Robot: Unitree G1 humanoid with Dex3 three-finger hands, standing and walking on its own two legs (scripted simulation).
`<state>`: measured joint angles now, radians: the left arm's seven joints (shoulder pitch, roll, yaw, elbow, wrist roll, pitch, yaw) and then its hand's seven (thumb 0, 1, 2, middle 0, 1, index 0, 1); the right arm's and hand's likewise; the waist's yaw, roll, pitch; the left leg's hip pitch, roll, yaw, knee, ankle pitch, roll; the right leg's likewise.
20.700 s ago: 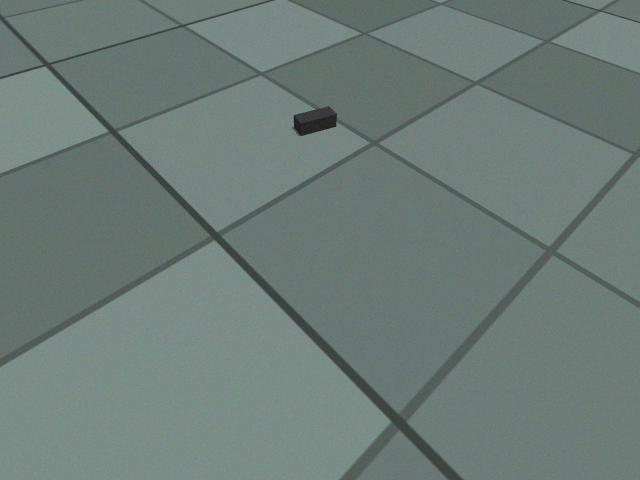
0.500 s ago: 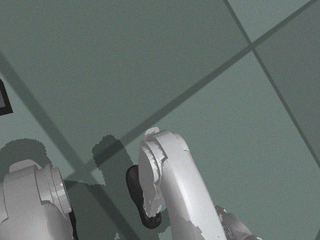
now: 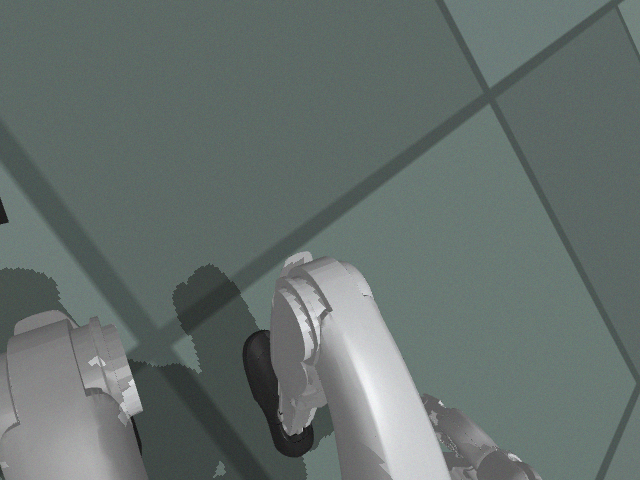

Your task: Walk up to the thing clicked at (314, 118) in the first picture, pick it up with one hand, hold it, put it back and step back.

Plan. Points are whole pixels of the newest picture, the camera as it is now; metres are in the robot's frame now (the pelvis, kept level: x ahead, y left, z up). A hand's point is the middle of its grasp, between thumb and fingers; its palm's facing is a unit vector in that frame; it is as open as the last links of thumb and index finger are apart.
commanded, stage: rest palm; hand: left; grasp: from above
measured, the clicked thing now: out of the picture +0.44 +0.36 -0.27
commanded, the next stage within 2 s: close in 0.46 s
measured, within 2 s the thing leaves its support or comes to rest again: neither
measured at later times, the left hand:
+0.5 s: hand out of the picture +0.43 +0.35 -0.24, palm faces -0.44 -0.15 -0.89, open 14.0 cm
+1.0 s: hand out of the picture +0.43 +0.35 -0.24, palm faces -0.43 -0.16 -0.89, open 12.8 cm
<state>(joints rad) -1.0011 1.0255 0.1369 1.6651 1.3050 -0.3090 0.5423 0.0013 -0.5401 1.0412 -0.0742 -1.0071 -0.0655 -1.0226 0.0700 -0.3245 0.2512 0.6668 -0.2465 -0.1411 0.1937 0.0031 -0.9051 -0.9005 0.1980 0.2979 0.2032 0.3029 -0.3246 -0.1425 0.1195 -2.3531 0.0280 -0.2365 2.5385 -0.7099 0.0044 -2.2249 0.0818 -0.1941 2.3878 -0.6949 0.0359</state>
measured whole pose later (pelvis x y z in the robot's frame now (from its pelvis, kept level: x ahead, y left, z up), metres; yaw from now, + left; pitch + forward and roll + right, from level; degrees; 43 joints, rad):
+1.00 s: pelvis +0.00 +0.00 +0.00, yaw -1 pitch +27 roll -14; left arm -1.03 1.06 0.12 1.71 1.30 -0.29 0.59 0.00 -0.33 0.93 -0.15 -1.05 -0.19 -1.03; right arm 0.06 -0.34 0.30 0.65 -0.26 -0.17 0.20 0.00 -0.90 -0.90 0.20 0.30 0.20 0.30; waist -0.35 -0.16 0.14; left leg -2.35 0.04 -0.26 2.55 -0.71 0.01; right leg -2.22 0.09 -0.21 2.38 -0.68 0.04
